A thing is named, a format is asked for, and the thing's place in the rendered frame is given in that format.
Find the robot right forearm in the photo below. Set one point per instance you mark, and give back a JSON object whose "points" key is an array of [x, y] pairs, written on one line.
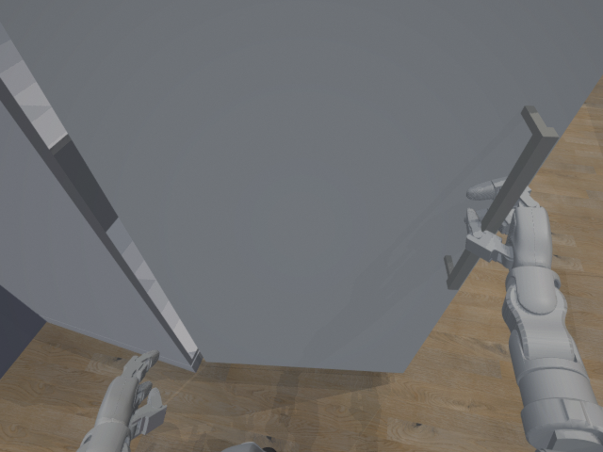
{"points": [[560, 409]]}

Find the robot left hand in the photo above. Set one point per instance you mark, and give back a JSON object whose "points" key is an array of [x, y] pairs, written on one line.
{"points": [[124, 395]]}

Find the robot left forearm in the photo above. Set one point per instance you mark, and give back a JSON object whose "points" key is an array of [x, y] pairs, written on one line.
{"points": [[107, 437]]}

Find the robot right hand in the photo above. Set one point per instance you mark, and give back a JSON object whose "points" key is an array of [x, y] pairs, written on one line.
{"points": [[527, 226]]}

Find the fridge door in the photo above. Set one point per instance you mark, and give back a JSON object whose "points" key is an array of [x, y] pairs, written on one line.
{"points": [[294, 172]]}

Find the handle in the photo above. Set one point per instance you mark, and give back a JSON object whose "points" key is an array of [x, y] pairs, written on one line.
{"points": [[540, 144]]}

